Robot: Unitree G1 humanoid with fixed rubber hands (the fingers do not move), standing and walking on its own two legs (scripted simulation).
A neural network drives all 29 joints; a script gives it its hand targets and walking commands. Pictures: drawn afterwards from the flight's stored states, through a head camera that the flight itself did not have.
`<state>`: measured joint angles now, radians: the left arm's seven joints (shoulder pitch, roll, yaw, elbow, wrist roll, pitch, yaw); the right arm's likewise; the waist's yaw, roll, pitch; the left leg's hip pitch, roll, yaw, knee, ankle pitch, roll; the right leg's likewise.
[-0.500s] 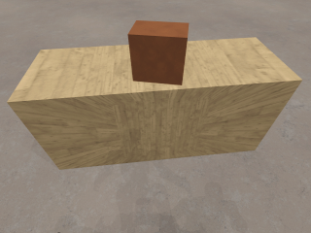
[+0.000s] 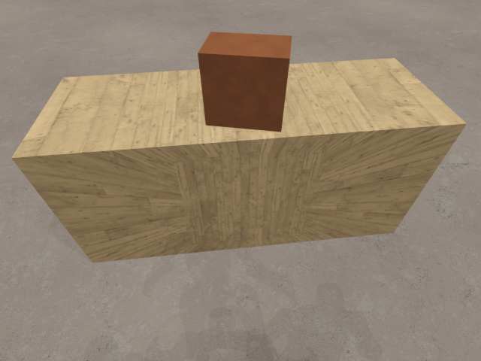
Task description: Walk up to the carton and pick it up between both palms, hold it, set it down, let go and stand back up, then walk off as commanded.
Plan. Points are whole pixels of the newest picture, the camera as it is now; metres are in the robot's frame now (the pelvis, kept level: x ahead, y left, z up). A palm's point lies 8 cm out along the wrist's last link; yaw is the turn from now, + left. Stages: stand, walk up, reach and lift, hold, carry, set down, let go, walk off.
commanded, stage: stand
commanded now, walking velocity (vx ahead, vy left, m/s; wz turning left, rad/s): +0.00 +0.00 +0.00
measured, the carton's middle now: (246, 82) +0.94 +0.02 +0.00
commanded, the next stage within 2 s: none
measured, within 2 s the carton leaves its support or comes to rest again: neither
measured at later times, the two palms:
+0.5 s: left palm out of the picture +0.09 +0.30 -0.11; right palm out of the picture +0.07 -0.30 -0.12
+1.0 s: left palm out of the picture +0.10 +0.30 -0.11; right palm out of the picture +0.08 -0.30 -0.12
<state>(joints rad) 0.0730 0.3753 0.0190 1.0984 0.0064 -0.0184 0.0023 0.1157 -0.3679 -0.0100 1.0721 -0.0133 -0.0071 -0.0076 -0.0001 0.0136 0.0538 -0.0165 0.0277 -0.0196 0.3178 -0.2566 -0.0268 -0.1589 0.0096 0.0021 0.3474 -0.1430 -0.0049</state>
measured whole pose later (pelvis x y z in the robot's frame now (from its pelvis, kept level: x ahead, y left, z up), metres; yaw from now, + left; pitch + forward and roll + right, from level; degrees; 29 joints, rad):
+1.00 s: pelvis +0.00 +0.00 +0.00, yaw +0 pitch -2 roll +0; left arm 0.07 0.36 0.01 1.10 0.00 -0.02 0.01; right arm 0.12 -0.37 -0.01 1.07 -0.01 -0.01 -0.01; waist -0.01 0.02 0.05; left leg -0.01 0.03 -0.02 0.31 -0.26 -0.03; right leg -0.16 0.01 0.00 0.35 -0.15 -0.01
